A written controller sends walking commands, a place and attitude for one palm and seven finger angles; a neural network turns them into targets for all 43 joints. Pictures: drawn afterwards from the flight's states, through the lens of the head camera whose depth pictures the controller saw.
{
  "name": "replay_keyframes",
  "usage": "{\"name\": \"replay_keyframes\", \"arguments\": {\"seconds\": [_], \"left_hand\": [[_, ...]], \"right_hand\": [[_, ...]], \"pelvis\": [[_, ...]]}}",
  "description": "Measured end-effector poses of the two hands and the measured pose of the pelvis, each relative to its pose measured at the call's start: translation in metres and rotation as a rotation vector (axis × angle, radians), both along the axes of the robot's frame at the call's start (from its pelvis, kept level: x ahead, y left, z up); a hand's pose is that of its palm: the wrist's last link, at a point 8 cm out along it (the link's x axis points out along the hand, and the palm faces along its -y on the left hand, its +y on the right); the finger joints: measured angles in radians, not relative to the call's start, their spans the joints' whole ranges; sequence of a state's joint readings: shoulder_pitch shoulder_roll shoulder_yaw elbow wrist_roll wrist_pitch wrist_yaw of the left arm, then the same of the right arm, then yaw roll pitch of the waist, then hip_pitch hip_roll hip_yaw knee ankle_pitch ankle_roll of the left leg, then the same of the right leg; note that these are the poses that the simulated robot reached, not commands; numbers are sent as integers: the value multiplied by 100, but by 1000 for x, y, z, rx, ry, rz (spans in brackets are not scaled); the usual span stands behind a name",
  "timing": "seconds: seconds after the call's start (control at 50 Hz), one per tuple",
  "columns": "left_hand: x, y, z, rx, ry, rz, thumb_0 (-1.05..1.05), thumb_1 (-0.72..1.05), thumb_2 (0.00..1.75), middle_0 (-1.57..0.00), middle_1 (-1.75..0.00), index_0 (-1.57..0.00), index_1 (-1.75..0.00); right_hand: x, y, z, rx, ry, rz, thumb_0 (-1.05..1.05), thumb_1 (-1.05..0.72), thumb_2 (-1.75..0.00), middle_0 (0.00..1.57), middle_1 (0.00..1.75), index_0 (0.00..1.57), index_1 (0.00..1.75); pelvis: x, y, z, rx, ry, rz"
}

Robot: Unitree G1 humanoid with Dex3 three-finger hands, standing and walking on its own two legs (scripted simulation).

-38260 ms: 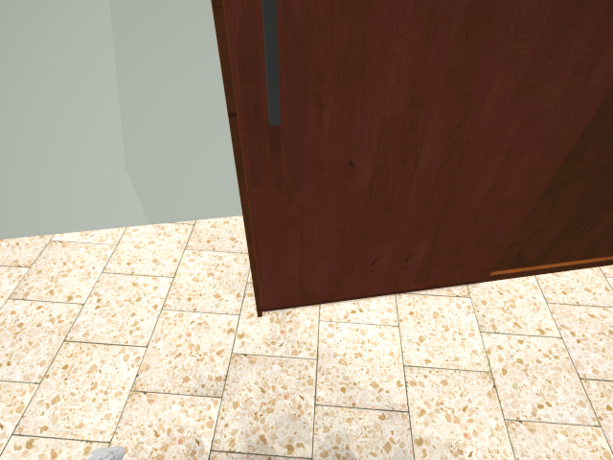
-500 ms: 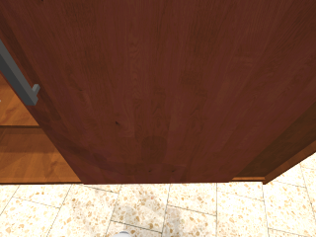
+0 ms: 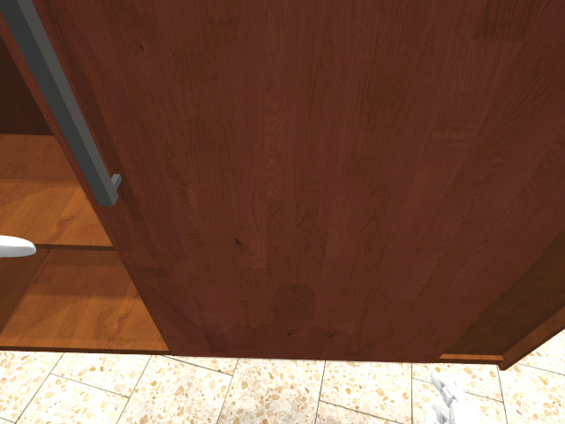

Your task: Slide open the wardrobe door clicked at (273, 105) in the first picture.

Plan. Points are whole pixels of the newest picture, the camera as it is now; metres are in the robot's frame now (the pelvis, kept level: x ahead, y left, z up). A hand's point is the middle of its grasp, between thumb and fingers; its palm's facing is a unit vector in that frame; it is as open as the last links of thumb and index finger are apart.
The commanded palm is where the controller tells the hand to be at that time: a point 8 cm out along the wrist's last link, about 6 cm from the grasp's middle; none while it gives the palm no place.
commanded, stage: slip the hand off the handle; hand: left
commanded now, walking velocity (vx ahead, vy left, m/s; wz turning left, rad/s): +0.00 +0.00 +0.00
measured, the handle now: (71, 99) +0.43 +0.33 +0.25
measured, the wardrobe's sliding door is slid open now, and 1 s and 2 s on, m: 0.62 0.62 0.62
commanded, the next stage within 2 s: draw the hand back to the body in 0.52 s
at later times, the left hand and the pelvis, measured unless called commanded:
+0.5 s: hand out of the picture +0.25 +0.37 +0.19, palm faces +0.53 -0.82 -0.22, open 14.7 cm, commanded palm +0.21 +0.40 +0.19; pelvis -0.03 -0.03 +0.00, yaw +2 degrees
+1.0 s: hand out of the picture +0.21 +0.32 +0.20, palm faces +0.19 -0.98 -0.07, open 14.7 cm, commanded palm +0.18 +0.36 +0.19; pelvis +0.00 -0.01 +0.00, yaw +0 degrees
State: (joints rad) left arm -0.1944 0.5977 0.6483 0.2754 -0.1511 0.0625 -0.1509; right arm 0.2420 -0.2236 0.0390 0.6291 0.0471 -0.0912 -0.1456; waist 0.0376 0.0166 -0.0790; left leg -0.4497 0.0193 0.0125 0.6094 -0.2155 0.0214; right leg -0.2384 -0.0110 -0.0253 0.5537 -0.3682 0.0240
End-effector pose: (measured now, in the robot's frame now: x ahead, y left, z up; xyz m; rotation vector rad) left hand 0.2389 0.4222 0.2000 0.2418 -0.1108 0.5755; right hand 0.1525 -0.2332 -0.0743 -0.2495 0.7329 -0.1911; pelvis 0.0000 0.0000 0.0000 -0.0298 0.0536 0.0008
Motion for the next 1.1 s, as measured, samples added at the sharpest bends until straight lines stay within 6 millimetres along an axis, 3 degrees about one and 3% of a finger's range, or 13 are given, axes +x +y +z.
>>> {"name": "replay_keyframes", "arguments": {"seconds": [0.1,0.2,0.32,0.42,0.58,0.7,0.78,0.88,0.98,1.1], "left_hand": [[-22,-3,-6,-33,22,-8,-1,-55,20,-25,-115,-25,-115],[-31,-14,-13,-27,40,-27,-1,-55,20,-25,-115,-25,-115],[-40,-28,-3,13,-27,-53,-1,-55,20,-26,-115,-25,-115],[-42,-19,-1,-16,-1,-17,-1,-55,20,-26,-115,-25,-115],[-33,-21,0,19,40,-46,-1,-55,20,-25,-115,-25,-115],[-22,-25,-7,-44,8,-139,-1,-55,20,-25,-115,-25,-115],[-15,-38,-17,-142,55,-319,-1,-55,20,-25,-115,-25,-115],[-21,-57,-8,-114,44,-485,-1,-54,20,-25,-115,-25,-115],[-50,-51,1,-119,2,-419,-1,-54,20,-26,-115,-25,-115],[-82,-49,-22,-200,50,-318,-1,-54,20,-25,-115,-25,-114]], "right_hand": [[20,5,10,-14,-72,72,1,-90,-90,21,30,20,30],[20,2,17,-23,-113,95,1,-90,-90,21,30,20,30],[0,-10,14,-19,-118,70,1,-90,-90,21,30,20,30],[-23,-24,3,-20,-72,38,1,-90,-90,21,30,20,30],[-52,-44,-15,-37,17,-6,1,-90,-90,21,30,20,30],[-57,-50,-16,-35,27,-54,1,-90,-90,21,30,20,30],[-46,-49,-6,-29,-31,-75,1,-90,-90,21,30,20,30],[-18,-36,16,-3,-175,-44,1,-90,-90,21,29,20,30],[13,-16,35,40,-290,29,1,-90,-90,20,29,20,30],[44,10,43,58,-320,134,1,-90,-90,21,29,20,30]], "pelvis": [[-13,-6,0,0,-23,29],[-23,-13,0,-2,-41,36],[-28,-21,0,-3,-62,29],[-31,-28,-1,-3,-63,30],[-30,-30,-4,-4,-43,22],[-22,-28,-3,-1,-35,12],[-14,-24,-1,1,-50,2],[-6,-17,1,7,-69,-10],[-2,-13,2,8,-76,-8],[-7,-9,3,4,-91,24]]}}
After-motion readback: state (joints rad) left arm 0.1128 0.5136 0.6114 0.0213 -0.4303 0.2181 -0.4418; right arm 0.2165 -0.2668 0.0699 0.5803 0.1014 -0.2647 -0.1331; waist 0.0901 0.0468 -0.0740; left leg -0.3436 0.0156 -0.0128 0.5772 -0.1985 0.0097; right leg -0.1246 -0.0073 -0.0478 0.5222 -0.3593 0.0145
